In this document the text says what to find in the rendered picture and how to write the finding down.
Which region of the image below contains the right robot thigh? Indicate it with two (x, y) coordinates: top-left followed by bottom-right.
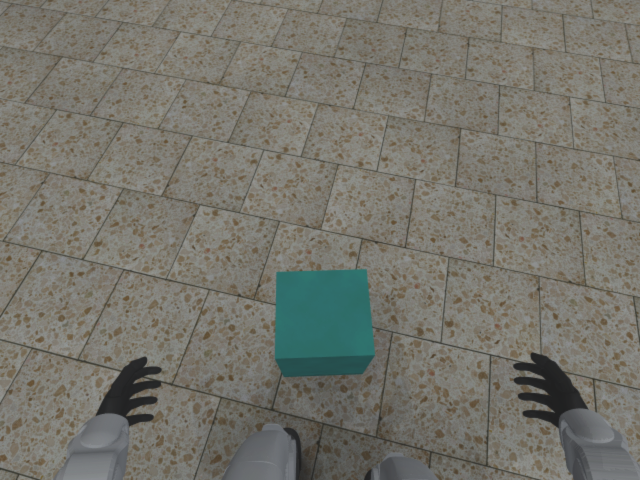
(371, 457), (439, 480)

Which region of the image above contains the robot right hand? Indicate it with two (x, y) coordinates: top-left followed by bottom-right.
(513, 352), (588, 428)

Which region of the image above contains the left robot thigh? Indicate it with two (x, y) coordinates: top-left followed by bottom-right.
(221, 430), (296, 480)

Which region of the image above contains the left robot forearm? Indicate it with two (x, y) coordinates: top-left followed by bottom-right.
(53, 413), (129, 480)

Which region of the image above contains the robot left hand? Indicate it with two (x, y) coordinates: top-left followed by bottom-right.
(96, 357), (162, 426)

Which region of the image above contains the robot thigh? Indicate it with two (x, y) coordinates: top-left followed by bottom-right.
(371, 457), (439, 480)
(221, 430), (296, 480)

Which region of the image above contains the carton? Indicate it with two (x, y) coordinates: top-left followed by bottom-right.
(275, 269), (375, 377)

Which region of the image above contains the right robot forearm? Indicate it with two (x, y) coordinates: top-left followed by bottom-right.
(559, 408), (640, 480)

